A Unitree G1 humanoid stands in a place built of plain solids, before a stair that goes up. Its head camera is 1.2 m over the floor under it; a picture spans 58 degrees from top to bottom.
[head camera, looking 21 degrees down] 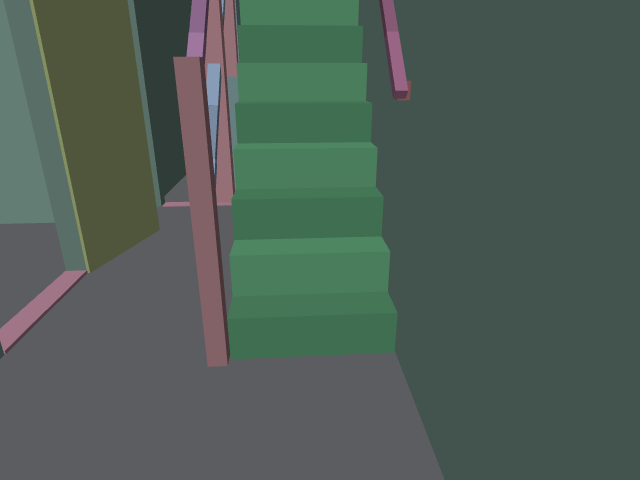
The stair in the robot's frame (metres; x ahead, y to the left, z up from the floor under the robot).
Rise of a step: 0.21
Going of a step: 0.20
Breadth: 0.75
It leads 4 degrees to the left of straight ahead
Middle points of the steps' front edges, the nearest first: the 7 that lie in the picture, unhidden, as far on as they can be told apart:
1.65 0.03 0.21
1.86 0.04 0.42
2.06 0.06 0.63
2.26 0.07 0.84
2.46 0.08 1.05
2.67 0.10 1.26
2.87 0.11 1.47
